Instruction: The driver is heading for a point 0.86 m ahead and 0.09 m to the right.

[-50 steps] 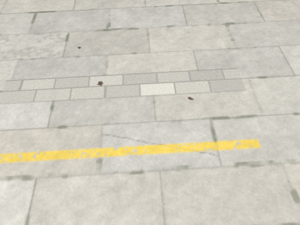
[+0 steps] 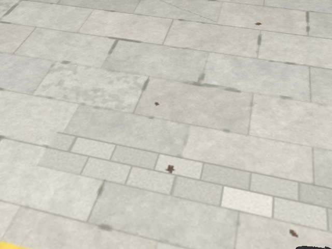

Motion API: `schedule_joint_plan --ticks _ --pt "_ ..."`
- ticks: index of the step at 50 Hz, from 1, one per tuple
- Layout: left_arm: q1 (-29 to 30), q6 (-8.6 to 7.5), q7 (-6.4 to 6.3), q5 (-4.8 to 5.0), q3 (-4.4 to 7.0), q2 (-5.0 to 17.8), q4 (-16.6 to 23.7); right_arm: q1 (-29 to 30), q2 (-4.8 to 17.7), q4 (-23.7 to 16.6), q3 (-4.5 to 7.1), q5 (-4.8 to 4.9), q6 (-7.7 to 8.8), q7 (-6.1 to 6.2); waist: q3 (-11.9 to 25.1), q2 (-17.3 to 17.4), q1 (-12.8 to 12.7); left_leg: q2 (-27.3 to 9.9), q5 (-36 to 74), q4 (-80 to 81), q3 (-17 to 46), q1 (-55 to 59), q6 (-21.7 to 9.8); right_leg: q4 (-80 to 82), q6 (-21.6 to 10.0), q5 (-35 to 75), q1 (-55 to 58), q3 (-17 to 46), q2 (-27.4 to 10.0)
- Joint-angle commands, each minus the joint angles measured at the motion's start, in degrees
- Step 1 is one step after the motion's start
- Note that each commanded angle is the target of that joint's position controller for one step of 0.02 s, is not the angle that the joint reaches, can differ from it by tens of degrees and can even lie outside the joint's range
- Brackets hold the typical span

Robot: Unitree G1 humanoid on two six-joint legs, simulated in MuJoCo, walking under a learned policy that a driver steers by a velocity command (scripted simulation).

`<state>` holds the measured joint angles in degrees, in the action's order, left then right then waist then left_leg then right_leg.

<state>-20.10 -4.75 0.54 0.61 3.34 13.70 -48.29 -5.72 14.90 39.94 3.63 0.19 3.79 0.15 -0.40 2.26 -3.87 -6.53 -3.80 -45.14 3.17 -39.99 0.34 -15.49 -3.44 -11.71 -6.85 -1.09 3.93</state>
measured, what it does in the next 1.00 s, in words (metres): walks ahead, turning right: left foot, then right foot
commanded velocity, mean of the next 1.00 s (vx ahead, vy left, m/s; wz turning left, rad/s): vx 0.50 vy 0.00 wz -0.20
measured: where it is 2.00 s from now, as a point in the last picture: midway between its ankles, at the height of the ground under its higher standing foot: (205, 173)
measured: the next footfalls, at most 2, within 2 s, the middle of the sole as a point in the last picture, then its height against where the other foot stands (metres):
left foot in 0.18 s outside the picture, level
right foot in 0.72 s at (213, 229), level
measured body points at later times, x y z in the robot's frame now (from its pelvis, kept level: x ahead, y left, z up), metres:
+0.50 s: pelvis +0.27 +0.06 +0.00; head +0.29 +0.07 +0.45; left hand +0.45 +0.32 -0.10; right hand +0.30 -0.22 -0.12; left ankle +0.23 +0.15 -0.75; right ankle +0.41 -0.12 -0.68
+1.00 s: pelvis +0.55 -0.03 +0.00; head +0.58 -0.05 +0.45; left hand +0.68 +0.22 -0.11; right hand +0.66 -0.33 -0.09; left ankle +0.70 +0.12 -0.68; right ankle +0.52 -0.09 -0.75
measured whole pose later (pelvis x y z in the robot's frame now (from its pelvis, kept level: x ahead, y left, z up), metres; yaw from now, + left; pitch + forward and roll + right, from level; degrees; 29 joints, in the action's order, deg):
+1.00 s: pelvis +0.55 -0.03 +0.00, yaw -15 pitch +3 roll +0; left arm -18.5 -2.9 0.3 0.5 3.5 15.0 -42.2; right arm -6.4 16.6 40.3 3.0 -1.0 5.5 0.3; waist -1.1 1.8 -2.3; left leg -6.0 -9.0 -51.5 3.8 -39.4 2.7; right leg -19.3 -5.4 -10.1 -11.5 4.3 6.6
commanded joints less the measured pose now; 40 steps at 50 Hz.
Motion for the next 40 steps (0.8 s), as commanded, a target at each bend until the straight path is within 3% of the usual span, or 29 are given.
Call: schedule_joint_plan --ticks 1,4,6,8,9,10,11,12,13,14,15,16,19,21,25,31,33,34,35,36,37,38,39,40 --pt "0.8 -0.63 -0.29 0.67 2.25 10.0 3.3 5.6 1.8 -4.6 -0.12 0.46 0.90 -0.62 0.4 -5.8 -0.1 2.0 6.9 8.0 -2.4 4.8 0.2 4.7 -8.1 16.1 -1.2 7.0 -13.5" --pt "-1.6 0.13 -0.25 0.86 2.36 10.5 2.1 9.5 2.6 -6.3 0.02 0.86 1.27 -1.55 -0.9 -6.4 -1.3 3.1 3.8 12.3 -2.6 4.1 -1.1 2.2 -7.8 15.1 3.7 8.8 -16.1" --pt "-1.5 0.73 -0.53 0.92 2.69 11.5 1.7 9.1 3.6 -6.8 0.33 0.85 1.63 -2.13 -0.8 -7.4 -0.2 4.0 -0.5 14.7 -3.1 6.1 -2.8 -0.5 -6.9 18.1 6.3 9.6 -17.6" --pt "0.3 1.18 -0.87 1.12 2.69 11.8 1.8 0.4 6.0 -4.5 1.70 0.31 1.81 -1.96 3.8 -7.4 5.1 6.8 -0.9 18.3 -5.7 19.4 -5.2 -9.8 -4.9 32.4 5.6 6.9 -15.3" --pt "0.8 1.11 -1.04 0.58 1.97 9.9 2.4 -9.3 9.2 -2.1 3.06 -0.17 1.83 -1.46 10.2 -5.9 9.1 3.9 1.8 16.3 -2.7 34.2 -7.7 -21.3 -2.9 31.9 -0.6 4.4 -12.5" --pt "-2.7 0.25 -0.99 -0.51 0.42 5.3 4.3 -17.8 14.8 -1.2 4.27 -1.36 1.68 -0.91 19.7 4.4 10.1 -10.7 1.7 15.3 17.5 57.2 -14.9 -43.4 1.1 11.7 -20.6 0.4 -5.8" --pt "-4.4 -0.92 -0.60 -0.18 -0.18 4.8 4.0 -19.9 13.5 -0.2 3.87 -0.09 1.27 -1.08 25.2 14.8 10.0 -16.9 -6.8 24.0 37.8 64.0 -20.7 -55.7 2.4 -20.8 -33.6 5.1 -1.0" --pt "-0.7 -1.51 -0.26 1.09 1.19 9.5 4.5 -17.4 10.1 -0.5 2.72 0.37 0.93 -0.97 18.1 9.2 10.6 -14.9 -13.9 26.0 33.8 59.5 -18.5 -60.8 2.3 -19.2 -40.3 7.5 -4.5" --pt "4.2 -1.69 -0.14 1.44 1.10 9.7 6.0 -13.8 8.4 -1.0 2.07 0.30 0.71 -0.78 11.4 5.5 9.7 -12.7 -13.6 27.0 26.0 51.3 -16.5 -60.2 1.9 -14.2 -41.4 5.6 -7.3" --pt "6.5 -1.51 -0.31 0.61 1.05 9.0 6.5 -10.3 7.2 -1.0 1.55 -0.30 0.70 -0.98 6.6 1.5 7.8 -10.4 -10.1 29.1 21.0 42.3 -15.5 -56.6 2.0 -9.9 -39.2 4.6 -9.4" --pt "6.5 -0.91 -0.56 -0.09 1.38 8.8 6.5 -8.0 5.6 -1.2 1.04 -0.76 1.00 -1.21 4.2 1.7 5.7 -8.4 -6.3 31.1 17.5 35.9 -14.6 -53.2 2.2 -7.1 -35.7 5.1 -11.0" --pt "5.0 -0.24 -0.59 -0.05 1.34 7.9 6.2 -6.7 5.1 -1.1 0.90 -0.93 1.26 -1.38 3.3 3.0 3.9 -7.3 -4.3 32.8 15.3 31.9 -14.5 -51.7 2.4 -5.6 -32.7 5.2 -11.6" --pt "5.4 0.99 -0.98 -0.36 1.05 6.2 6.4 -7.2 6.3 0.3 1.31 -0.36 2.25 -1.27 2.0 2.4 2.5 -6.1 1.9 36.0 9.7 28.1 -15.1 -46.4 3.8 -0.8 -32.2 4.6 -12.1" --pt "9.1 0.91 -0.99 -0.76 0.73 5.5 7.5 -8.7 7.3 1.5 1.62 -0.25 2.20 -0.73 1.1 0.9 3.2 -5.5 5.9 36.5 6.7 28.7 -14.6 -40.1 4.5 5.4 -33.8 4.5 -12.3" --pt "15.3 0.71 0.04 0.07 -0.01 4.2 8.6 -11.3 8.7 3.3 1.89 -0.21 1.98 -0.21 -0.1 0.9 5.9 -4.4 6.5 37.0 -0.2 31.3 -11.8 -27.5 3.9 16.4 -32.1 3.1 -10.9" --pt "23.2 0.88 1.96 0.71 -0.17 4.5 12.8 -15.7 9.9 6.5 2.43 0.19 0.78 0.08 -3.0 0.7 9.0 -8.7 7.9 33.9 -3.3 43.0 -10.2 -19.9 1.1 11.4 -35.8 2.4 -8.5" --pt "22.6 0.89 2.64 0.48 0.06 5.1 13.6 -14.6 10.6 6.6 2.71 0.44 0.11 0.48 -2.3 1.8 7.9 -9.3 17.9 29.9 -5.1 45.4 -8.8 -18.7 -0.6 6.0 -33.3 0.3 -7.0" --pt "20.6 0.91 2.79 0.21 0.54 6.0 13.6 -13.6 11.4 6.3 2.91 0.59 -0.18 0.80 -0.4 2.8 6.5 -8.9 28.5 26.1 -6.4 45.6 -7.9 -18.5 -1.6 3.3 -28.7 -1.8 -5.1" --pt "15.5 0.99 2.76 -0.02 1.48 7.4 12.6 -12.6 12.0 6.0 3.06 0.75 -0.61 1.21 2.9 3.3 3.5 -7.7 38.4 19.2 -8.4 45.0 -6.7 -17.2 -2.8 2.8 -21.0 -4.0 -2.6" --pt "6.6 1.04 2.43 0.12 3.15 10.2 10.2 -12.5 11.5 5.6 2.78 0.57 -0.96 1.70 7.6 1.9 -0.7 -5.3 40.8 7.8 -10.9 40.6 -4.8 -14.8 -4.7 5.9 -7.9 -4.2 -0.4" --pt "-3.4 1.41 1.44 0.14 4.89 15.6 8.6 -13.0 9.5 3.9 1.77 -0.89 -0.51 2.08 14.3 -5.2 -4.1 -2.5 22.6 -11.1 -12.2 25.5 -2.2 -15.6 -8.9 10.5 11.0 11.1 -10.4" --pt "-2.8 1.01 1.67 0.84 5.07 19.2 8.6 -18.5 2.6 1.8 -0.62 -1.94 1.28 0.89 20.2 -18.3 1.5 9.6 -27.2 -28.6 -5.8 1.2 0.9 -8.4 -19.3 -0.1 28.9 42.1 -22.3" --pt "-5.0 1.11 1.47 0.92 3.83 14.0 9.1 -13.1 7.7 2.0 0.37 -0.11 3.21 -0.12 21.8 -12.3 -2.8 7.3 -27.6 -33.4 3.1 -5.5 0.0 -3.8 -18.0 -5.9 30.8 44.9 -22.0" --pt "-2.2 1.00 1.13 0.49 3.32 12.2 9.3 -8.0 9.1 0.0 0.73 1.56 4.23 -0.52 13.9 -10.1 -3.0 5.1 -22.5 -32.9 2.3 -9.1 -0.8 -3.0 -16.0 -2.0 24.7 37.1 -20.3"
